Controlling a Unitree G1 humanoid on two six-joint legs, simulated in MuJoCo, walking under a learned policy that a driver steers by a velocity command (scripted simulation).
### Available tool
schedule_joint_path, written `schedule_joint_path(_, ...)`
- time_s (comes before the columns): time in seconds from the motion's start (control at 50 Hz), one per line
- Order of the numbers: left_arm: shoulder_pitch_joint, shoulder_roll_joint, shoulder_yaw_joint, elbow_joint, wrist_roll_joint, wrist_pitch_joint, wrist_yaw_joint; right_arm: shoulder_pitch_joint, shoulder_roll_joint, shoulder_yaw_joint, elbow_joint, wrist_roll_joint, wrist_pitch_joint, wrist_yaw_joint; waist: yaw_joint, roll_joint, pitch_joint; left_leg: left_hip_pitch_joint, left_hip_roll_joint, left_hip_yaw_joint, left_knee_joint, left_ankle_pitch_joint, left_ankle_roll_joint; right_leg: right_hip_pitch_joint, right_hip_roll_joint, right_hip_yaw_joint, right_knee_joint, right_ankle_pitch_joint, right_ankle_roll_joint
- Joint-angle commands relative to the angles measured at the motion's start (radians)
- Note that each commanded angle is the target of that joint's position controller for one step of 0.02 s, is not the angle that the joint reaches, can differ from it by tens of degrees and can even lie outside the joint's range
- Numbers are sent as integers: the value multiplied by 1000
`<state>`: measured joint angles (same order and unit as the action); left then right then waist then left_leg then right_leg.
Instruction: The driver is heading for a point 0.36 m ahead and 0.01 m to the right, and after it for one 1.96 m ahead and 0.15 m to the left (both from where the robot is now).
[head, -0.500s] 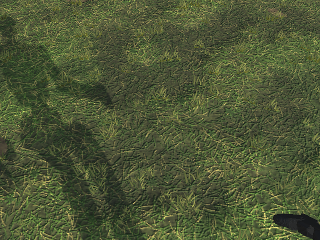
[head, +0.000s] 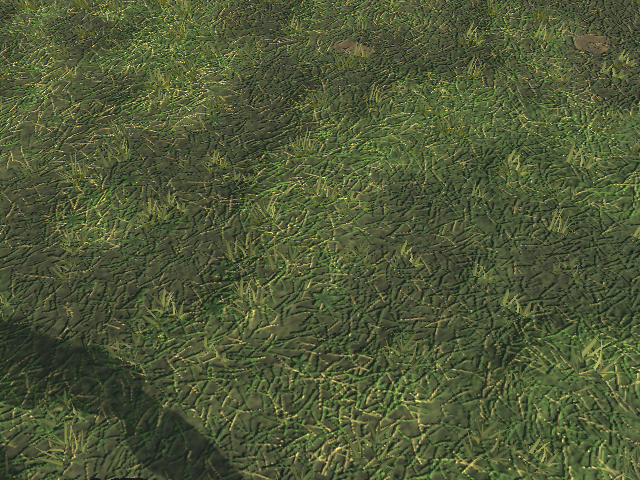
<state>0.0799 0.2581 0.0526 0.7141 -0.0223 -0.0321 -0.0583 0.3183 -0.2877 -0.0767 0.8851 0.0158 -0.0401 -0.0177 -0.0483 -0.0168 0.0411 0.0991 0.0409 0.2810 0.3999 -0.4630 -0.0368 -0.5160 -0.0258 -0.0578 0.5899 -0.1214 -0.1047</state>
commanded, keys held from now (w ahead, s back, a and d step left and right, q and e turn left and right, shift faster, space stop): w+e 0.22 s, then w+q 0.78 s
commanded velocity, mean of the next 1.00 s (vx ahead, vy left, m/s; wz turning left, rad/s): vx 0.50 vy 0.00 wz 0.08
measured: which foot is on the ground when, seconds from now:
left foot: down 0.00-0.02, up 0.04-0.50, down 0.52-1.00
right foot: down 0.00-0.54, up 0.56-0.98, down 1.00-1.00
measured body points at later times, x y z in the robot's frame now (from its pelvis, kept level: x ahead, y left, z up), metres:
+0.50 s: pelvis +0.31 +0.00 +0.01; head +0.33 +0.00 +0.46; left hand +0.38 +0.29 -0.11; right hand +0.48 -0.27 -0.08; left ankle +0.46 +0.08 -0.71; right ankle +0.13 -0.09 -0.72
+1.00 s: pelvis +0.61 -0.02 +0.01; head +0.63 +0.00 +0.46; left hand +0.82 +0.25 -0.05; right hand +0.65 -0.31 -0.10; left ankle +0.46 +0.08 -0.72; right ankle +0.75 -0.12 -0.72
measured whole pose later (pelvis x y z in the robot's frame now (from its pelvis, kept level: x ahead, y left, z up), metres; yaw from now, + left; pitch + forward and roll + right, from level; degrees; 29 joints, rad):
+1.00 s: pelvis +0.61 -0.02 +0.01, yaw +9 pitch +3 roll +0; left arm 0.02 0.27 0.04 0.64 0.00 -0.12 -0.02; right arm 0.41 -0.29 -0.07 0.79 0.03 -0.03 -0.02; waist -0.10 -0.02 0.00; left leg -0.05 -0.12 -0.25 0.45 -0.42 0.07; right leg -0.46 0.02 0.08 0.43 -0.01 0.01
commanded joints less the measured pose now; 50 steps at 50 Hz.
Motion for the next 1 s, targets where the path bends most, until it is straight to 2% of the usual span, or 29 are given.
schedule_joint_path(0.02, 378, 336, 124, 23, -8, 6, 36, 20, -79, -2, -115, -33, -17, -5, 162, -168, -279, -558, 66, -46, 774, 409, 29, 789, -168, 408, -57, -44, -211)
schedule_joint_path(0.04, 358, 331, 111, -12, -6, -9, 31, 6, -45, 21, -141, -24, -61, 10, 134, -188, -425, -803, -101, -280, 989, -141, 9, 953, -321, 900, -251, -205, -353)
schedule_joint_path(0.06, 348, 246, 85, -11, 5, -21, 25, -122, -128, -1, -165, 20, -92, 24, 186, -85, -341, -914, -37, -378, 1011, -75, 37, 912, -299, 799, -305, -196, -287)
schedule_joint_path(0.08, 302, 211, 75, -11, 6, -30, 26, -164, -126, 2, -182, 31, -108, 27, 160, -52, -223, -927, 8, -367, 942, 15, 60, 779, -261, 654, -303, -134, -245)
schedule_joint_path(0.1, 228, 178, 65, -23, 3, -32, 27, -161, -121, 1, -170, 9, -112, 19, 108, 13, -143, -872, 49, -362, 846, 81, 58, 623, -214, 539, -307, -33, -210)
schedule_joint_path(0.12, 173, 144, 53, -40, 9, -33, 32, -149, -135, -9, -159, -12, -103, 14, 71, 1, -105, -796, 76, -363, 771, 127, 49, 508, -179, 460, -326, 60, -192)
schedule_joint_path(0.14, 148, 135, 48, -56, 18, -32, 36, -132, -134, -12, -156, -18, -90, 16, 46, -18, -92, -739, 84, -364, 742, 155, 37, 435, -156, 431, -350, 109, -189)
schedule_joint_path(0.18, 150, 156, 54, -60, 13, -36, 46, -120, -107, -9, -159, -28, -69, 16, 29, -16, -82, -707, 77, -343, 664, 193, 2, 357, -136, 378, -372, 208, -197)
schedule_joint_path(0.22, 178, 184, 62, -53, 10, -37, 59, -180, -87, -2, -182, -31, -59, 13, 41, -18, -53, -719, 60, -329, 536, 287, -28, 308, -111, 327, -383, 238, -186)
schedule_joint_path(0.28, 207, 162, 52, -31, 11, -35, 70, -256, -48, 18, -186, -23, -64, 27, 87, -60, -42, -653, 39, -301, 282, 531, -31, 290, -62, 217, -387, 184, -126)
schedule_joint_path(0.34, 266, 173, 50, 4, 13, -42, 66, -336, -55, 23, -203, -4, -72, 42, 134, -71, -14, -636, 28, -293, 181, 652, -4, 334, -106, 227, -403, 84, -113)
schedule_joint_path(0.4, 296, 182, 53, 37, 14, -38, 65, -376, -81, 19, -224, 1, -76, 56, 143, -59, 19, -738, 28, -305, 133, 564, 51, 497, -180, 239, -367, 135, -104)
schedule_joint_path(0.46, 276, 197, 59, 52, 16, -27, 73, -325, -100, 14, -223, 3, -76, 73, 102, -67, 2, -713, 4, -292, 121, 424, 106, 601, -212, 203, -287, 364, -70)
schedule_joint_path(0.48, 257, 206, 61, 48, 20, -23, 76, -263, -119, 4, -208, 2, -73, 73, 67, -77, -44, -619, -32, -263, 124, 388, 125, 608, -198, 175, -213, 550, -55)
schedule_joint_path(0.5, 237, 202, 57, 41, 23, -15, 80, -139, -148, -16, -172, -2, -70, 69, 0, -57, -124, -448, -76, -231, 107, 405, 152, 588, -156, 126, -54, 705, -31)
schedule_joint_path(0.52, 240, 182, 45, 23, 33, -11, 87, 4, -192, -32, -144, -7, -65, 64, -57, 2, -232, -197, -7, -346, 125, 448, 194, 451, -113, 83, 185, 593, 4)
schedule_joint_path(0.54, 363, 101, 19, -5, 39, -29, 78, 88, -289, -57, -141, -12, -62, 63, -9, 232, -356, 167, 222, -818, 75, 304, 373, 56, 51, 46, 577, 110, 92)
schedule_joint_path(0.56, 332, 107, 11, 1, 33, -53, 68, 114, -216, -39, -126, 10, -58, 68, -34, 268, -385, 269, 275, -1102, -97, 104, 407, -149, 113, 154, 703, -410, 102)
schedule_joint_path(0.58, 239, 167, 23, -28, 0, -74, 54, 57, -170, -24, -142, 11, -56, 63, -46, 186, -248, 182, 264, -1007, -119, 16, 357, -248, 49, 201, 749, -361, 83)
schedule_joint_path(0.6, 160, 169, 20, -47, -5, -88, 52, 1, -154, -20, -161, 0, -51, 59, -37, 86, -157, 42, 227, -894, -132, 66, 326, -240, 8, 182, 700, -285, 72)
schedule_joint_path(0.62, 119, 164, 23, -59, 15, -96, 54, -41, -140, -13, -171, -7, -48, 56, -11, 28, -80, -88, 192, -808, -149, 173, 316, -222, -21, 166, 616, -240, 74)
schedule_joint_path(0.64, 125, 165, 29, -60, 33, -94, 58, -64, -121, -5, -180, -14, -49, 52, 22, 38, -69, -162, 159, -750, -163, 279, 305, -160, -49, 168, 541, -198, 79)
schedule_joint_path(0.7, 155, 134, 27, -63, 43, -73, 65, -68, -129, -8, -191, -8, -46, 39, 54, 87, -69, -256, 114, -659, -188, 462, 317, -102, -55, 141, 424, -165, 122)
schedule_joint_path(0.74, 99, 116, 21, -83, 42, -65, 71, -43, -156, -17, -184, -2, -44, 25, 42, 76, -50, -293, 95, -611, -197, 526, 314, -116, -44, 126, 308, -76, 154)
schedule_joint_path(0.8, -11, 84, 10, -109, 39, -70, 68, -2, -165, -22, -168, 7, -31, 9, 3, 87, -41, -339, 39, -555, -179, 510, 264, -51, -6, 119, 93, 125, 174)
schedule_joint_path(0.9, -139, 97, 12, -144, 18, -90, 46, 80, -157, -23, -141, 16, -6, -4, -38, 101, -35, -271, 58, -641, -103, 433, 236, 18, 45, 136, -91, 191, 163)
schedule_joint_path(0.96, -104, 132, 28, -137, 13, -104, 40, 66, -160, -28, -147, 12, 5, -10, -2, 135, -40, -193, 90, -723, -16, 470, 218, 75, 45, 152, -143, 81, 126)
schedule_joint_path(0.98, -32, 149, 38, -119, 14, -109, 44, 44, -151, -27, -155, 10, 8, -8, 40, 142, -68, -202, 72, -720, 38, 524, 201, 178, 46, 135, -181, 83, 100)
schedule_joint_path(1.0, 79, 181, 53, -99, 26, -113, 51, 28, -119, -15, -169, 5, 5, -3, 97, 125, -158, -251, 25, -679, 179, 560, 172, 376, -8, 161, -179, 94, 55)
